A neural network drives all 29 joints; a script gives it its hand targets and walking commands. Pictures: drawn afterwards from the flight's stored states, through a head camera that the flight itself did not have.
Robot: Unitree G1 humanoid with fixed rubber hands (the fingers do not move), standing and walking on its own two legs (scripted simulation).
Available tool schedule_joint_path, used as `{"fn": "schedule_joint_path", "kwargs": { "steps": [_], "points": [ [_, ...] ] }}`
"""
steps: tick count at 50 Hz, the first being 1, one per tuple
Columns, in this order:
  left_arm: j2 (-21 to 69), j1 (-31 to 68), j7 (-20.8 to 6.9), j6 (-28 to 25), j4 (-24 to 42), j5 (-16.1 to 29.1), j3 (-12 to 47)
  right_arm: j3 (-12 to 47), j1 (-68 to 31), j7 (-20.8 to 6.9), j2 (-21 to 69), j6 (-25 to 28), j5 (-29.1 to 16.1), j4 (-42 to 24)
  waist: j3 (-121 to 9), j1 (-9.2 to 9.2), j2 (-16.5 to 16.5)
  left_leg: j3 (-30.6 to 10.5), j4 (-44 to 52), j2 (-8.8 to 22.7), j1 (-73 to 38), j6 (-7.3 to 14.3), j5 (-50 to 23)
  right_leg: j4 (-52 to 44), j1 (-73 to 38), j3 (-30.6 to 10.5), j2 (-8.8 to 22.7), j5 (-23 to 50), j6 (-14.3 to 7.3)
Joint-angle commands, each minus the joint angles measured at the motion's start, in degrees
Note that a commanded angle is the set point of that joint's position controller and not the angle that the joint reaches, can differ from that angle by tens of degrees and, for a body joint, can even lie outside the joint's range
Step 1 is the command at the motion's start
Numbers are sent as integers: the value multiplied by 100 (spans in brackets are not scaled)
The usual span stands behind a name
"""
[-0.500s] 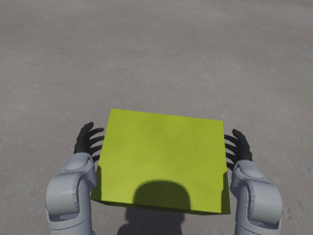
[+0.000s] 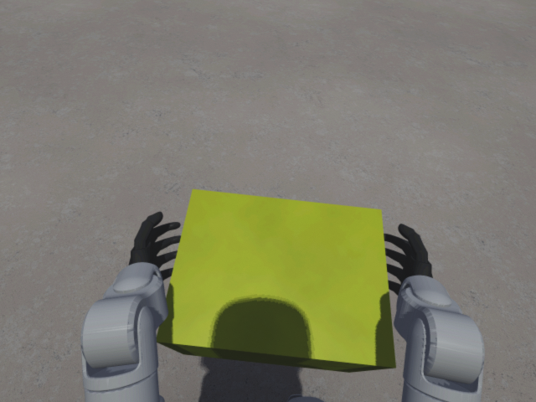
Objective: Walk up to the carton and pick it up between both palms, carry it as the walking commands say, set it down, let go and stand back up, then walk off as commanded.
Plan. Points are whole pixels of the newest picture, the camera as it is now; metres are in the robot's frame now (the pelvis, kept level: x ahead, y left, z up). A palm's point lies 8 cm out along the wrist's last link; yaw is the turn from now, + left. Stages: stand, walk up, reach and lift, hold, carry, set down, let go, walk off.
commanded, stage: carry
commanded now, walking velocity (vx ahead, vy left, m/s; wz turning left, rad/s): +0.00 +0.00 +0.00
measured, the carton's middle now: (276, 286) +0.28 +0.00 +0.02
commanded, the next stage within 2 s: none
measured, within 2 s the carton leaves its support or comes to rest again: neither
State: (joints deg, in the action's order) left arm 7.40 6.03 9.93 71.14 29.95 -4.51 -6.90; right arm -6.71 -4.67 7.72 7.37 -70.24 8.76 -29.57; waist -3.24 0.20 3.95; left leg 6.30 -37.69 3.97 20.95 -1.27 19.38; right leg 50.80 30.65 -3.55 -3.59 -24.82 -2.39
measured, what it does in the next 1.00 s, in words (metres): steps on the spot: left foot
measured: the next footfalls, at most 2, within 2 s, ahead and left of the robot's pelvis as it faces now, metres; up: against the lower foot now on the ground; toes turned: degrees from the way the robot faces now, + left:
left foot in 0.38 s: +0.01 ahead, +0.13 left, +0.00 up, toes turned -3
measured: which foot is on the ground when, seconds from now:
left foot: down 0.00-0.14, up 0.16-0.36, down 0.38-1.00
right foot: down 0.00-1.00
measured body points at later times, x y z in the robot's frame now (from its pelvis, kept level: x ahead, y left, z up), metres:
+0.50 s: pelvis -0.04 +0.00 +0.00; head -0.06 +0.00 +0.45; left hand +0.23 +0.15 +0.11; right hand +0.20 -0.20 +0.11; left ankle -0.03 +0.14 -0.72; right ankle +0.01 -0.10 -0.72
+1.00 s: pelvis -0.06 +0.01 +0.01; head -0.10 +0.02 +0.45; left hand +0.21 +0.16 +0.11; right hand +0.18 -0.19 +0.12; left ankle -0.03 +0.14 -0.72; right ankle +0.01 -0.10 -0.72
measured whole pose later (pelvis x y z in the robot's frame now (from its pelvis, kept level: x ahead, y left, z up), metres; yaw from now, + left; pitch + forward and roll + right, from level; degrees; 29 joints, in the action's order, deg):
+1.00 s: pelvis -0.06 +0.01 +0.01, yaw -5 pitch +1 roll +1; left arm 7.4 6.0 9.3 73.0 27.9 -5.9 -6.9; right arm -7.0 -4.9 7.9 7.3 -72.3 8.8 -27.1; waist -7.5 0.2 2.3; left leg 7.1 -34.5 4.5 19.4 -1.6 16.1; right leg 33.4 24.5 -3.6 -2.9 -10.2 -2.4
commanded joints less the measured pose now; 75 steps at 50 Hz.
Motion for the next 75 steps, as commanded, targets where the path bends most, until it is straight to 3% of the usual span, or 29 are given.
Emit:
{"fn": "schedule_joint_path", "kwargs": {
  "steps": [1, 2, 3, 6, 7, 9, 14, 17, 19, 20, 22, 24, 27, 28, 31, 32, 35, 38, 40, 44, 50, 52, 55, 58, 62, 65, 67, 70, 75],
  "points": [
    [4926, 2656, -1231, -2, 982, 2111, 4384, 3991, -2388, -1404, 4948, 62, -2711, -501, -1527, -8, -1473, -702, 1138, 1527, -1284, 789, -2612, -511, -203, 722, 255, 116, 254],
    [4848, 2414, -1208, 93, 698, 2087, 4367, 3695, -2001, -1362, 4598, -30, -2508, -234, -1702, -68, -1886, -655, 805, 1403, -1292, 715, -3054, -1103, -481, 635, 245, 526, 231],
    [4605, 2452, -1239, 124, 772, 2097, 4249, 3658, -1674, -1357, 4576, -122, -2420, 205, -1699, -110, -1434, -443, 650, 1179, -911, 544, -2697, -1933, -1119, 464, 305, 1075, 149],
    [4612, 2197, -1263, 130, 306, 1997, 3888, 4059, -2569, -1204, 4682, -125, -2588, -342, -2134, -33, 1243, 20, -1144, 118, 923, -273, 1419, -2402, -2914, -2496, 2182, 5822, -389],
    [4688, 2310, -1303, 59, 346, 2029, 3977, 4148, -2682, -1192, 4741, -150, -2537, -371, -1671, -48, 1386, -279, -1207, 49, 832, -240, 1481, -2671, -2168, -2569, 2163, 4999, -278],
    [4664, 2297, -1375, 78, 338, 1990, 3776, 4157, -2582, -1196, 4830, -188, -2484, -217, -1378, -30, 1272, -137, -1251, -47, 791, -171, 1122, -2989, -1892, -2043, 1789, 2645, -332],
    [4935, 2185, -1322, -41, 652, 2050, 3945, 4273, -2600, -1223, 4992, -77, -2720, -643, -2133, -18, 662, 1, 222, -236, 60, -87, 493, -2281, -2443, -1454, 1339, 4653, -538],
    [4781, 2102, -1314, 52, 485, 2042, 3958, 4171, -2349, -1211, 4851, -158, -2666, -458, -2249, 52, 418, 80, 1045, -66, -1186, -61, -507, -2129, -1716, -1000, 1142, 4080, -331],
    [4855, 2535, -1304, -37, 888, 2117, 4121, 4120, -2594, -1272, 4927, -67, -2750, -559, -2253, 13, -636, -796, 1138, 632, -1652, 194, -2082, -1904, -1240, -572, 685, 3132, -127],
    [4944, 2585, -1267, 14, 820, 2088, 4108, 4089, -2655, -1293, 4951, -103, -2793, -527, -1985, -55, -1010, -866, 1319, 908, -1542, 291, -1936, -1993, -968, -330, 534, 2020, -81],
    [4786, 2167, -1292, 73, 412, 1941, 3981, 4100, -2621, -1272, 4667, -146, -2666, -565, -1642, -73, -635, -1011, 1544, 970, -634, 455, -219, -2320, -1278, -234, 327, 1477, -6],
    [4780, 2371, -1303, 173, 267, 1995, 3984, 3920, -2527, -1257, 4647, -255, -2496, -187, -1449, -41, -459, -477, 1368, 525, -632, 257, 504, -2469, -1119, -597, 550, 1545, -76],
    [4474, 2145, -1234, 233, 145, 1823, 3931, 3770, -2162, -1269, 4408, -278, -2404, 106, -1093, -42, -1126, -822, 1792, 713, -394, 319, 932, -2339, -938, -397, 463, 1429, -36],
    [4597, 2447, -1276, 204, 413, 1988, 4135, 3795, -2232, -1316, 4482, -267, -2433, 65, -1219, -27, -962, -696, 1715, 653, -360, 241, 1087, -2400, -968, -387, 498, 1353, -84],
    [4441, 2222, -1321, 226, 134, 1881, 3865, 3965, -2483, -1264, 4499, -280, -2429, -39, -1183, -28, -94, -302, 922, 314, -255, 181, 878, -2949, -1089, -923, 728, 1151, -127],
    [4515, 2500, -1341, 209, 305, 1954, 3913, 3907, -2546, -1264, 4619, -263, -2427, -13, -1402, -13, -271, -186, 666, 147, -455, 117, 500, -3092, -1172, -1267, 999, 1239, -177],
    [4577, 2329, -1366, 198, 15, 1892, 3832, 4052, -2703, -1227, 4712, -225, -2452, -172, -1154, -6, 304, -384, 518, 11, -543, 189, 846, -3507, -454, -1485, 969, -456, -198],
    [4579, 2581, -1362, 233, 272, 1899, 3878, 4107, -2919, -1212, 4783, -265, -2494, -173, -979, 32, -107, -351, 657, 40, -786, 208, 572, -3470, -120, -1352, 952, -127, -123],
    [4556, 2563, -1374, 129, 377, 1938, 3864, 4182, -2923, -1216, 4824, -191, -2522, -145, -1146, 65, 245, -250, 518, 81, -842, 95, 156, -3298, -416, -1081, 867, 342, -128],
    [4763, 2369, -1358, 145, 110, 1883, 3909, 4089, -2843, -1270, 4843, -152, -2595, -118, -1233, 19, -752, -600, 1073, 445, -667, 179, 147, -2809, -736, -797, 739, 1215, -162],
    [4705, 2844, -1349, 148, 382, 1965, 3980, 3930, -2677, -1219, 4911, -174, -2429, 99, -1216, 81, -613, -588, 935, 341, -610, 165, 263, -2984, -725, -1046, 802, 922, -131],
    [4645, 2421, -1384, 167, 320, 1949, 3895, 4054, -2519, -1239, 4739, -192, -2448, -155, -1253, 48, -174, -368, 732, 162, -633, 147, 517, -3227, -688, -1255, 821, 576, -105],
    [4680, 2481, -1381, 133, 257, 1945, 3967, 3950, -2486, -1219, 4857, -127, -2445, 21, -1448, 47, -472, -500, 734, 332, -462, 167, -13, -2896, -1059, -966, 775, 1246, -169],
    [4740, 2572, -1426, 68, 577, 2083, 4012, 4147, -2615, -1188, 4929, -114, -2485, -347, -1530, 47, 66, -408, 610, 207, -618, 151, -52, -2945, -1019, -1141, 906, 1518, -184],
    [4625, 2501, -1400, 127, 393, 1985, 3890, 4050, -2408, -1188, 4894, -176, -2437, 30, -1355, 65, -283, -550, 846, 283, -589, 195, -229, -2843, -960, -963, 786, 1463, -159],
    [4845, 2474, -1353, 78, 457, 1920, 3972, 4080, -2976, -1235, 4881, -41, -2642, -431, -1798, 66, -1054, -540, 933, 563, -1045, 190, -921, -2473, -1066, -622, 642, 2307, -96],
    [4729, 2448, -1382, 72, 473, 2000, 3989, 4052, -2494, -1225, 4900, -89, -2529, -116, -1490, 34, -472, -522, 1024, 436, -483, 240, 87, -2593, -1172, -808, 689, 1950, -170],
    [4547, 2557, -1373, 134, 397, 1949, 3986, 3901, -2313, -1174, 4728, -163, -2341, 45, -1111, 43, -569, -517, 1045, 334, -153, 258, 1286, -2976, -759, -969, 607, 340, -162],
    [4707, 2572, -1399, 92, 264, 1921, 3795, 4155, -2977, -1147, 4927, -119, -2498, -331, -1293, 39, 194, -412, 515, 71, -480, 225, 320, -3316, -803, -1269, 854, 597, -157]
  ]
}}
